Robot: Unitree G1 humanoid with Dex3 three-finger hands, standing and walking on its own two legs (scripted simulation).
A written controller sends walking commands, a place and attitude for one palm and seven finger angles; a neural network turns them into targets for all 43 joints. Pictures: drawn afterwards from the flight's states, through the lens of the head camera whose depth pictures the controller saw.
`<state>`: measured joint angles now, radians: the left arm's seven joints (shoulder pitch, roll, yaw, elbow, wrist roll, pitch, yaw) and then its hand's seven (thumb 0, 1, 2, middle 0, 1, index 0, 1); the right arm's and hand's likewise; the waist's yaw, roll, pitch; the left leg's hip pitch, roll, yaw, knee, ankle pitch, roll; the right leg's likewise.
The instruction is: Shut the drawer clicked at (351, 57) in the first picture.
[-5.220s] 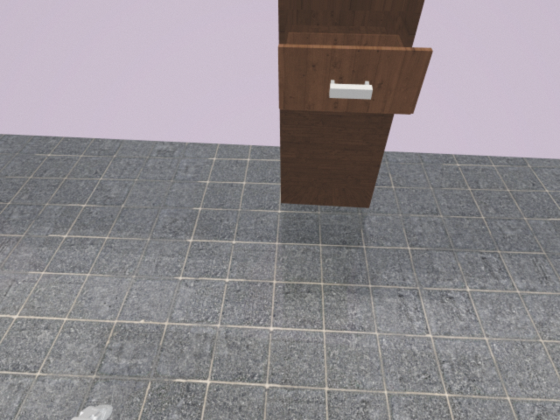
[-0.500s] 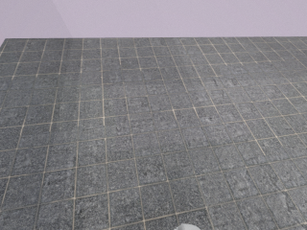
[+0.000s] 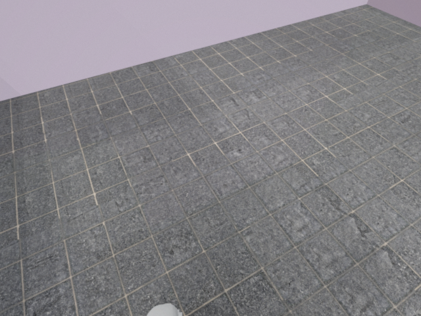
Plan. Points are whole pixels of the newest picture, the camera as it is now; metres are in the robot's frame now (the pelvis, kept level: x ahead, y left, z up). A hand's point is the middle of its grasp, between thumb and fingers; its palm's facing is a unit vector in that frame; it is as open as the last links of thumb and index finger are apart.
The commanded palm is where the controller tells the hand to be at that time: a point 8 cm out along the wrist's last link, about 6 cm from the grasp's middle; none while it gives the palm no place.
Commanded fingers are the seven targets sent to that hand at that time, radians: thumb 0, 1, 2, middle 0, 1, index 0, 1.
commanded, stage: walk to a spot facing it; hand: left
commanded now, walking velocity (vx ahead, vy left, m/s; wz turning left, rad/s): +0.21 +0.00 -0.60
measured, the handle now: out of the picture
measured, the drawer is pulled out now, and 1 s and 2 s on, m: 0.28 0.28 0.28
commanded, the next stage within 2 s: turn to face it in 0.50 s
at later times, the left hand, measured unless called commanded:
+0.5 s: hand (118, 287) +0.21 +0.24 -0.17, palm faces -0.24 -0.95 -0.19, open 7.4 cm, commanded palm none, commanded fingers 0.00 0.90 0.90 -0.20 -0.30 -0.20 -0.30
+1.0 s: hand (180, 243) +0.31 +0.10 -0.17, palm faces -0.31 -0.94 -0.15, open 7.4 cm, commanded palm none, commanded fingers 0.00 0.90 0.90 -0.20 -0.30 -0.20 -0.30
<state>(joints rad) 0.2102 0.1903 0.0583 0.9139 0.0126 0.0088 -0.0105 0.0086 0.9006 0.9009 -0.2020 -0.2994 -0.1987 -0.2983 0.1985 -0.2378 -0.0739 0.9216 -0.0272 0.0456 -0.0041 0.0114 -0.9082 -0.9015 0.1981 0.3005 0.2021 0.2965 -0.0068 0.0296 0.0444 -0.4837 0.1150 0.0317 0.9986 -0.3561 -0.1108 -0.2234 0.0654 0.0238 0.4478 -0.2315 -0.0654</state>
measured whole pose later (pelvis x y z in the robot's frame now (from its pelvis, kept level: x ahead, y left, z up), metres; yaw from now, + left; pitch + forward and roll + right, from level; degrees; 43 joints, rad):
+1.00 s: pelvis +0.14 +0.00 -0.01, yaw -16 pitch -1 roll -1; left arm 0.09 0.12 0.02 0.95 0.03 0.00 0.02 0.01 0.90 0.90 -0.20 -0.30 -0.20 -0.30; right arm 0.29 -0.14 -0.06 1.02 -0.01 0.05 0.00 0.01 -0.91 -0.90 0.20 0.30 0.20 0.30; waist -0.06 0.01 0.05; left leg -0.43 0.10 0.10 0.92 -0.46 -0.06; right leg -0.23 -0.08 -0.23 0.55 -0.30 -0.02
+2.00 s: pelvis +0.13 -0.05 +0.00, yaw +19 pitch +1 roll +2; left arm 0.28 0.20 0.04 0.92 0.03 0.01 0.02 0.01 0.90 0.90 -0.20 -0.30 -0.20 -0.30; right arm 0.12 -0.26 -0.08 0.92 -0.01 0.08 0.03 0.01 -0.91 -0.90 0.20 0.30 0.20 0.30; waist 0.03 -0.01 0.09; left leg -0.37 0.05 0.07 0.80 -0.43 -0.07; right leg -0.20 -0.16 -0.28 0.55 -0.34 0.00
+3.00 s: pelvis +0.13 -0.05 -0.02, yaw +56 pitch +0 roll +0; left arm 0.30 0.26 0.07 0.93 0.02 0.04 0.01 0.01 0.90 0.90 -0.20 -0.30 -0.20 -0.30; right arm 0.11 -0.25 -0.07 0.89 -0.01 0.04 0.03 0.01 -0.91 -0.90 0.20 0.30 0.20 0.30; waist 0.03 -0.04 0.09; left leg -0.31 0.02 0.09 0.63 -0.28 0.01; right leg -0.29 -0.19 -0.25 0.78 -0.46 0.05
